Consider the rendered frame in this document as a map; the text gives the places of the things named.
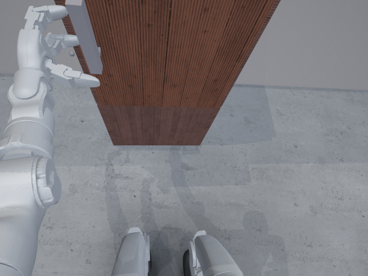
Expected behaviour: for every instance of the left robot upper arm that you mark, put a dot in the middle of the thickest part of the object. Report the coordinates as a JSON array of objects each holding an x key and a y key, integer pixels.
[{"x": 28, "y": 187}]

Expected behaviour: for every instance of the left robot forearm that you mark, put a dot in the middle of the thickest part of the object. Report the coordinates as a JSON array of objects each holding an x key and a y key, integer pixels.
[{"x": 31, "y": 125}]

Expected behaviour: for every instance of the robot right thigh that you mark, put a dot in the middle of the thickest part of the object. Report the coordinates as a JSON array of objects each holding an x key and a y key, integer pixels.
[{"x": 212, "y": 258}]

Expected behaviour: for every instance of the left robot hand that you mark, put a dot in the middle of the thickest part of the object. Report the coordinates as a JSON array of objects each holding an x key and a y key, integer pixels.
[{"x": 33, "y": 50}]

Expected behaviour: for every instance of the robot right shin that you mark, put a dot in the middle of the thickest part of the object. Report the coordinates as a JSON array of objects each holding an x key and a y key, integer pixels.
[{"x": 196, "y": 272}]

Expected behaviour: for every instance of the handle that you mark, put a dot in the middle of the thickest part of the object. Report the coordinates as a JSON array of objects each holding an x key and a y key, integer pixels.
[{"x": 79, "y": 17}]

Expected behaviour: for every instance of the cupboard door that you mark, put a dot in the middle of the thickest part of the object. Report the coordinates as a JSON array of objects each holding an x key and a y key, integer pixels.
[{"x": 172, "y": 53}]

